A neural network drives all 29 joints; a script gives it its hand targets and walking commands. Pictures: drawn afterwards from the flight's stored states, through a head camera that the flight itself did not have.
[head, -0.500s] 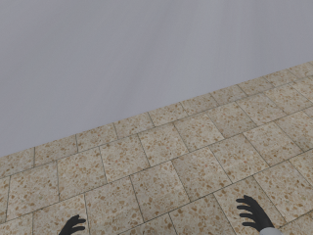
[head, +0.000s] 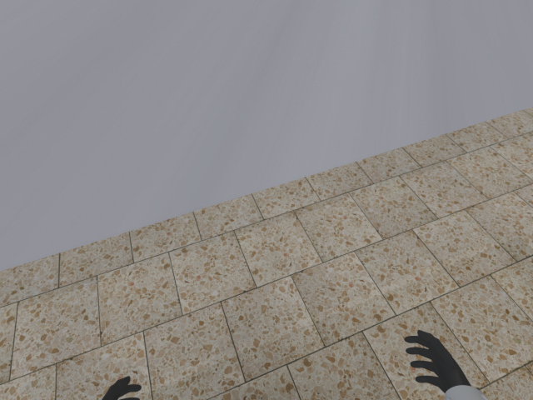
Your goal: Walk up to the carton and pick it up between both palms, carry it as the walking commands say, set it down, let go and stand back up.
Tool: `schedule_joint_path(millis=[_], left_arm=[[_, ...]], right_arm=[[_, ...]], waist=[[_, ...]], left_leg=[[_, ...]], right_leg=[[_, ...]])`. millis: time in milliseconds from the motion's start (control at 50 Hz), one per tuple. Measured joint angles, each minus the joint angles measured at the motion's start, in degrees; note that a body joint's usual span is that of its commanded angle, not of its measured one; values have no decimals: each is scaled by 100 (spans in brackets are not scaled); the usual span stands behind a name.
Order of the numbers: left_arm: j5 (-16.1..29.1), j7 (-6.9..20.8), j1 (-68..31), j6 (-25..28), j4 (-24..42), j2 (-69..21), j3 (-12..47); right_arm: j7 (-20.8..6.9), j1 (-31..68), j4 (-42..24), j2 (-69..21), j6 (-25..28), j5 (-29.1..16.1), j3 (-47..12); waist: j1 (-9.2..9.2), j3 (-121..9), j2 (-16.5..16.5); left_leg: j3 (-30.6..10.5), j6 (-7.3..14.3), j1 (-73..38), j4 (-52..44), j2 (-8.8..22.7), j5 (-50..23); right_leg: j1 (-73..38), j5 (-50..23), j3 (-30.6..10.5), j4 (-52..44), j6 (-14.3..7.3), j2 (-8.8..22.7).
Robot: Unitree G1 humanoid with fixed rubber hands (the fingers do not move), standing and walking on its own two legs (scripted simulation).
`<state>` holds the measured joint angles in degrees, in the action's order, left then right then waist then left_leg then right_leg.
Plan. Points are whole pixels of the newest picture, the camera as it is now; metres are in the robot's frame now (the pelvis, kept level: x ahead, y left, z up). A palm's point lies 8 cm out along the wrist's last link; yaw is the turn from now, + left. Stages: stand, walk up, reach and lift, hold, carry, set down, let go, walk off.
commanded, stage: stand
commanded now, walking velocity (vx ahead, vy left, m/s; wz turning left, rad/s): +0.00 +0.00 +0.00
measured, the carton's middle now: out of the picture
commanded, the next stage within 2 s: walk up in 1.38 s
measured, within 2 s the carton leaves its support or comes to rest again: neither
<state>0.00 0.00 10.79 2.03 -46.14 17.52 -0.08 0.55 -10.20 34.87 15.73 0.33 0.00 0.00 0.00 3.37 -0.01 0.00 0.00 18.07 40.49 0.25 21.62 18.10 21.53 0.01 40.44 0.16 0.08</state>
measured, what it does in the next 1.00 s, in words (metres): stands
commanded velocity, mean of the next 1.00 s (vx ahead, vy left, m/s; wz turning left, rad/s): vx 0.00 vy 0.00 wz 0.00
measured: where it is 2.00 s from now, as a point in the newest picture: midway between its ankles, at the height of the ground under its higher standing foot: outside the picture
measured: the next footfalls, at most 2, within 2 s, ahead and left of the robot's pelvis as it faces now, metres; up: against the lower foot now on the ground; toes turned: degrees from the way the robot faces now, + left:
none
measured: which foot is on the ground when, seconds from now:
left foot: down 0.00-1.00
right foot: down 0.00-1.00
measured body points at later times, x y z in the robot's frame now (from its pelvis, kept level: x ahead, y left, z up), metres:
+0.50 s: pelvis -0.01 +0.00 +0.00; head +0.00 +0.00 +0.45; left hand +0.09 +0.28 -0.12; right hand +0.15 -0.26 -0.09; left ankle +0.00 +0.12 -0.72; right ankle +0.00 -0.12 -0.72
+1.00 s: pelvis -0.02 +0.00 +0.00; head -0.01 +0.00 +0.45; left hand +0.07 +0.28 -0.12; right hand +0.12 -0.26 -0.10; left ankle +0.00 +0.12 -0.72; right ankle +0.00 -0.12 -0.72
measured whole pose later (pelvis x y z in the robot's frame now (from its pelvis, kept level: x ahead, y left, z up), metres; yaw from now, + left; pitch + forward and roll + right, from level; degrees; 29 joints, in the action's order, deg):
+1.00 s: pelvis -0.02 +0.00 +0.00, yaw +0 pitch -3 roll +0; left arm 0.0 0.0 10.7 2.1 -53.4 18.4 -0.1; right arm 0.3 -9.9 41.5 16.5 0.5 0.0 0.0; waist 0.0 3.5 0.0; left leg 0.0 0.0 18.1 40.5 0.3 19.8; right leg 18.1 19.7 0.0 40.4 0.1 0.1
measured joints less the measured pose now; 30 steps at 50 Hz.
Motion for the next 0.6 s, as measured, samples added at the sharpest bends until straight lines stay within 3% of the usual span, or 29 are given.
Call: schedule_joint_path(millis=[600], left_arm=[[0,0,-1,0,-475,65,0]], right_arm=[[-11,-13,388,71,15,0,0]], waist=[[0,2,-2]], left_leg=[[0,0,0,0,0,-112]], right_leg=[[0,-111,0,0,-2,0]])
